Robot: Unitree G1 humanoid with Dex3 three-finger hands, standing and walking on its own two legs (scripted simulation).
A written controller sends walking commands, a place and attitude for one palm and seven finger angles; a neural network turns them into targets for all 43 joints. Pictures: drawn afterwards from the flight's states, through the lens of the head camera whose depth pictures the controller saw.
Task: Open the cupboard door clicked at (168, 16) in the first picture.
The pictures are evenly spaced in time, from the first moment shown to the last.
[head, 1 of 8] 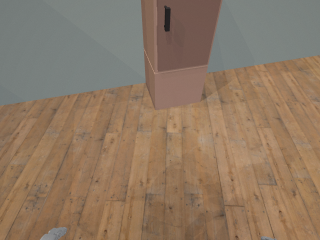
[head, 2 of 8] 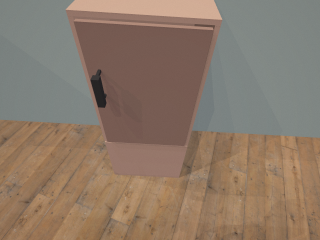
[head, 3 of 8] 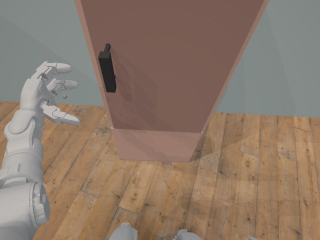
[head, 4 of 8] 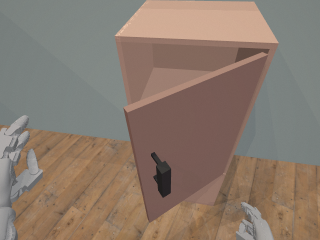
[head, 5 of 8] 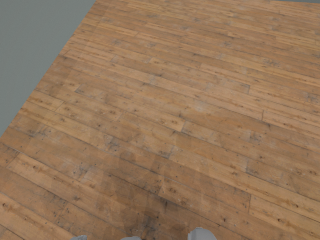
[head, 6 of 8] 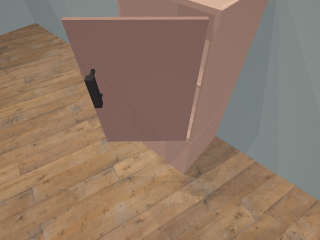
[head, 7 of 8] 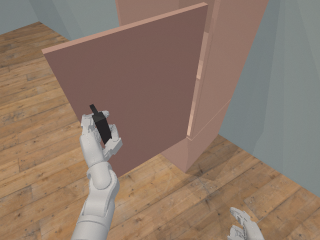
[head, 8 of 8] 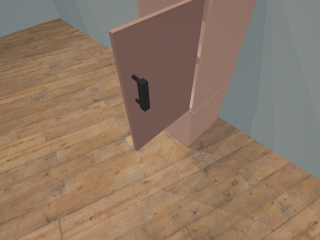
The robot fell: no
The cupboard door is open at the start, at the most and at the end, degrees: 0 89 89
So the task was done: yes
